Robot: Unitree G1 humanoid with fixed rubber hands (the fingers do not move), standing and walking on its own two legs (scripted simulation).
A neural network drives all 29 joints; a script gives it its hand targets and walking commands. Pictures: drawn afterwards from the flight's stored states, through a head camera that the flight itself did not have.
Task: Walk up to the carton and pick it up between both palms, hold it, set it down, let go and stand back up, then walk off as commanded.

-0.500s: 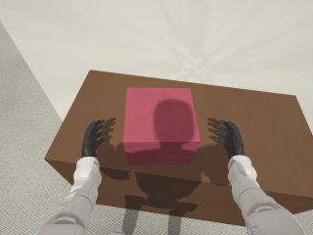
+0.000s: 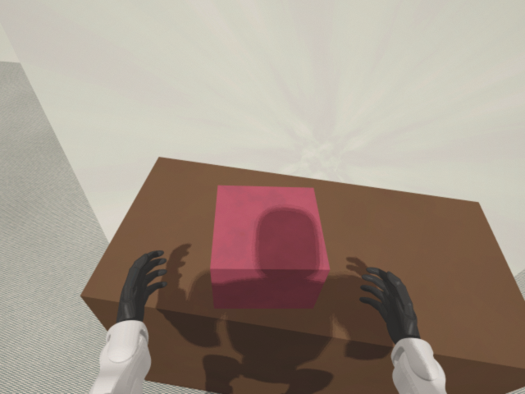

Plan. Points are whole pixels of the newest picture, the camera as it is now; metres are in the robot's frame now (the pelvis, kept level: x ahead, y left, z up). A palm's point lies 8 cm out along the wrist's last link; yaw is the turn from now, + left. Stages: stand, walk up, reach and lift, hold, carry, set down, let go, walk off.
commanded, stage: set down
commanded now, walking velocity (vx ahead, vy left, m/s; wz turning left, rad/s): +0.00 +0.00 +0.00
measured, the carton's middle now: (265, 246) +0.40 +0.02 -0.06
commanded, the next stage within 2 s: none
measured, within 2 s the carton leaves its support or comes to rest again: neither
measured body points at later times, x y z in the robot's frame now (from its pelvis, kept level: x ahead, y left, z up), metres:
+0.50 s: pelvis +0.01 +0.00 +0.00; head -0.02 +0.01 +0.45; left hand +0.20 +0.22 +0.00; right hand +0.20 -0.21 -0.02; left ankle -0.01 +0.16 -0.74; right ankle +0.00 -0.10 -0.74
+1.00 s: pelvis +0.02 +0.00 +0.01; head +0.02 +0.02 +0.46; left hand +0.20 +0.22 -0.03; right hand +0.20 -0.21 -0.04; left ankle -0.01 +0.16 -0.74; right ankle +0.00 -0.10 -0.74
